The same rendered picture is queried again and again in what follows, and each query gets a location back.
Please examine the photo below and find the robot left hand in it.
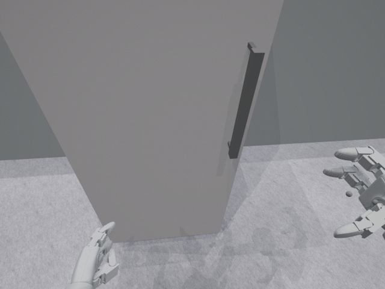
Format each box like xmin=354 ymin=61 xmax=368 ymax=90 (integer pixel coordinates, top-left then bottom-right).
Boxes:
xmin=70 ymin=222 xmax=119 ymax=289

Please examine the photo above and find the fridge door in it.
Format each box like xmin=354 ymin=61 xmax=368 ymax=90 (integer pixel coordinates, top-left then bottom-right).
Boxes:
xmin=0 ymin=0 xmax=284 ymax=243

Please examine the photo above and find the robot right hand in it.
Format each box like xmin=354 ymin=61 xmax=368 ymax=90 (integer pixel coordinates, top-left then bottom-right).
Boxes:
xmin=323 ymin=146 xmax=385 ymax=238

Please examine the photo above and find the handle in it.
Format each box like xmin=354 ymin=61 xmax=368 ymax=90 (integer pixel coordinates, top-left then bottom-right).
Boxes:
xmin=227 ymin=42 xmax=265 ymax=159

